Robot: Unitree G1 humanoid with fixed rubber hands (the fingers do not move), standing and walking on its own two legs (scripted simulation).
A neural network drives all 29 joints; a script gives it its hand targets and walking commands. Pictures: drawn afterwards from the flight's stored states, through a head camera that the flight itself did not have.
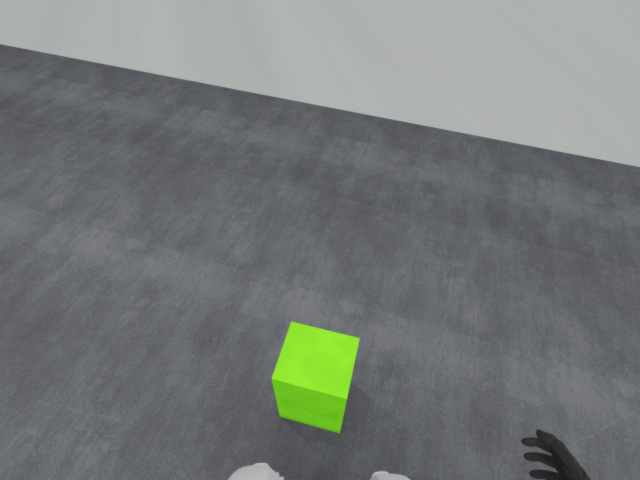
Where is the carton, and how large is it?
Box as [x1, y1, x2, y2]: [272, 322, 359, 432]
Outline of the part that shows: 291,322 272,376 272,382 279,414 283,417 339,432 359,338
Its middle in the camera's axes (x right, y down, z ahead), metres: -0.01 +0.38 +1.05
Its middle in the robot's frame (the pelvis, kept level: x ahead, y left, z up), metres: +0.46 +0.02 -0.58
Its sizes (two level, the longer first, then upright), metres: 0.181 0.155 0.298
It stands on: the floor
